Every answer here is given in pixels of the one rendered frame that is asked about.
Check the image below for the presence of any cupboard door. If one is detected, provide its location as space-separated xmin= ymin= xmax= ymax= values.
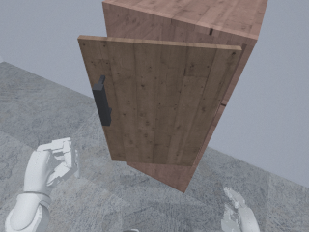
xmin=77 ymin=35 xmax=242 ymax=167

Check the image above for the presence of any robot right hand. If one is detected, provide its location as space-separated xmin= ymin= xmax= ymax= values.
xmin=221 ymin=187 xmax=260 ymax=232

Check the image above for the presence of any robot left forearm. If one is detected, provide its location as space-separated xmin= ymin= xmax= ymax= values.
xmin=5 ymin=191 xmax=52 ymax=232

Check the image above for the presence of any robot left hand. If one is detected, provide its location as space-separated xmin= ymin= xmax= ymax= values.
xmin=23 ymin=137 xmax=81 ymax=196

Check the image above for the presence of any handle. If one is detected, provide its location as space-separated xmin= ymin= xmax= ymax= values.
xmin=92 ymin=74 xmax=112 ymax=127

